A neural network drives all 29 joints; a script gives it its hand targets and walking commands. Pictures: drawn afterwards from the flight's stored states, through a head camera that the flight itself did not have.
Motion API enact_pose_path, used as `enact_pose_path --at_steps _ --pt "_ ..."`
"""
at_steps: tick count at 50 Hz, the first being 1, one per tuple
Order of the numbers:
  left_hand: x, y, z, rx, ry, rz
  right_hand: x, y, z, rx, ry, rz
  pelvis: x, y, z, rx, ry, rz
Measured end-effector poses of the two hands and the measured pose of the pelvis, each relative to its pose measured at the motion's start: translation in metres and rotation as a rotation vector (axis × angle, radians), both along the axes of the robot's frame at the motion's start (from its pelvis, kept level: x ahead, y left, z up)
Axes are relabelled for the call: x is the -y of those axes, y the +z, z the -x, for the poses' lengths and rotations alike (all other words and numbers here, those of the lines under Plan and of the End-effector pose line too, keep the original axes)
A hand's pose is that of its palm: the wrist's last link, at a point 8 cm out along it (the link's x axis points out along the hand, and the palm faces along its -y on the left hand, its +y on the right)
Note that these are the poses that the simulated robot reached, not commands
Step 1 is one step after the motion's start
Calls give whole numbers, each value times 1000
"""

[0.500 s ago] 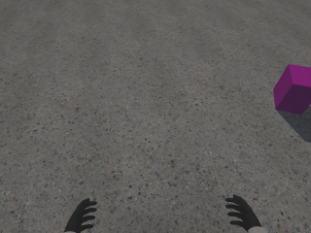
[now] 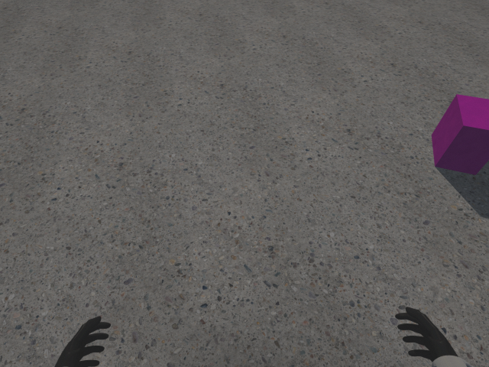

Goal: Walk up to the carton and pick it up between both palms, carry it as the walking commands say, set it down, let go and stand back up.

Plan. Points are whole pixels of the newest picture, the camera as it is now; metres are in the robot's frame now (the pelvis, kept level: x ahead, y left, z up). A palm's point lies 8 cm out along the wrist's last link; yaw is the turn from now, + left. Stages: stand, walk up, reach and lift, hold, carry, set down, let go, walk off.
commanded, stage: stand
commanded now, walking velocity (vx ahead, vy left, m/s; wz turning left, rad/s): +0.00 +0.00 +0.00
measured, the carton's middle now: (466, 134) +1.31 -1.23 -0.61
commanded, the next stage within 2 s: walk up in 1.78 s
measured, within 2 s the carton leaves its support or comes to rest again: neither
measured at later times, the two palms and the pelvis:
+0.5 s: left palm out of the picture +0.13 +0.30 -0.07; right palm out of the picture +0.13 -0.30 -0.07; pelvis +0.00 +0.00 +0.02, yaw +0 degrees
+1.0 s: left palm out of the picture +0.10 +0.31 -0.07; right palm out of the picture +0.10 -0.31 -0.07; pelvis +0.00 +0.00 +0.03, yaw +0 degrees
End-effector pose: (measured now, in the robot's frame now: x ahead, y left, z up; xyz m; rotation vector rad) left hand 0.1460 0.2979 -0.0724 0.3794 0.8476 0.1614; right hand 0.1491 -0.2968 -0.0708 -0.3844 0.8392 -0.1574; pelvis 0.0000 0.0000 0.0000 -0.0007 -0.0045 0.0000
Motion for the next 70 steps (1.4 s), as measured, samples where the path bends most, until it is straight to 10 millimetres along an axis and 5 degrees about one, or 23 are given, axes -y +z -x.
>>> enact_pose_path --at_steps 47,70 --pt "-13 0 43 -222 82 -2 12 -2 45 -226 -89 -3 0 28 3 36 0 -1" --pt "-15 -1 45 -249 95 -5 14 -2 47 -254 -102 2 -1 30 -1 31 -1 -1"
